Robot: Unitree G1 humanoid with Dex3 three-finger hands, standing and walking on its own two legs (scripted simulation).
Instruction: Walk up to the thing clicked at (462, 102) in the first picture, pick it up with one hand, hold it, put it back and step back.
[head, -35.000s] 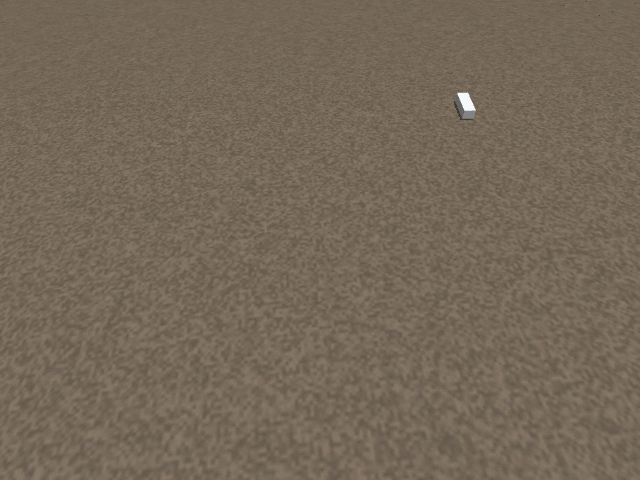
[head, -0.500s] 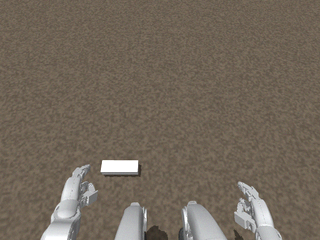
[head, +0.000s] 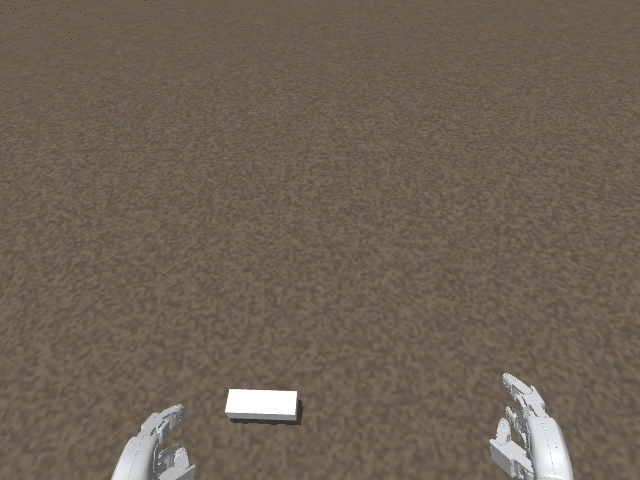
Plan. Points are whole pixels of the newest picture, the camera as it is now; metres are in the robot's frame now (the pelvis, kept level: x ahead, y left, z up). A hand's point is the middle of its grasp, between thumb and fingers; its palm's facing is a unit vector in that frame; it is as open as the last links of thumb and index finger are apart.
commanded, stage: home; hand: left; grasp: from above
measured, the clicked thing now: (262, 404) +0.45 +0.20 -0.69
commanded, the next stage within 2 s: stand in 1.86 s
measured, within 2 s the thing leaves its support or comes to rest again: neither
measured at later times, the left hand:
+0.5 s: hand (189, 477) +0.16 +0.18 -0.05, palm faces +0.03 -0.98 -0.21, open 7.4 cm
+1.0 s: hand (194, 470) +0.16 +0.18 -0.05, palm faces +0.04 -0.98 -0.21, open 7.4 cm
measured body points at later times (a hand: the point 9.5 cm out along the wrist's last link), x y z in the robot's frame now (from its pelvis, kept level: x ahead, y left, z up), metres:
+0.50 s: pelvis -0.01 +0.00 +0.00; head +0.01 +0.01 +0.45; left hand +0.15 +0.23 -0.03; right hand +0.14 -0.24 -0.07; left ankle +0.00 +0.11 -0.68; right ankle -0.01 -0.12 -0.68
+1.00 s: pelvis +0.00 +0.00 +0.00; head +0.02 +0.00 +0.45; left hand +0.16 +0.23 -0.03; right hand +0.16 -0.25 -0.07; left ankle +0.00 +0.11 -0.68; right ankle -0.01 -0.12 -0.68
